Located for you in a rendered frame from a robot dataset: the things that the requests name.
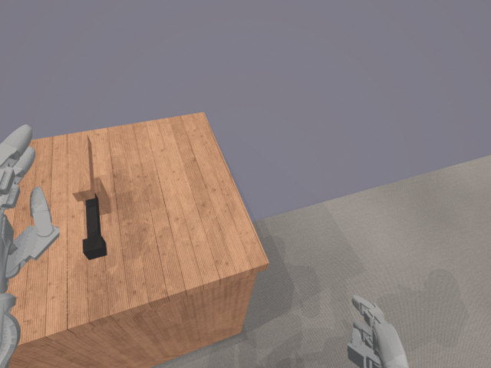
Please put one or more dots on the right robot hand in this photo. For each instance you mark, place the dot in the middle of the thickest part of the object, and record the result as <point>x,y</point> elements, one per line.
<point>382,347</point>

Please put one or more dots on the robot left forearm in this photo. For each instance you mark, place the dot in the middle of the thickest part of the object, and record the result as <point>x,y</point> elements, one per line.
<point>10,330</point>

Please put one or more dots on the left robot hand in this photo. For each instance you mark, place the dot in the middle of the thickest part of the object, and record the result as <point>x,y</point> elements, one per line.
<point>16,158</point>

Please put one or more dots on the counter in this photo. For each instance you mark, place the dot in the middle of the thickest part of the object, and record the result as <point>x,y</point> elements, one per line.
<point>182,252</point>

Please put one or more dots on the tap lever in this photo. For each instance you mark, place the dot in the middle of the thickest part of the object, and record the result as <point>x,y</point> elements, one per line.
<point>94,246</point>

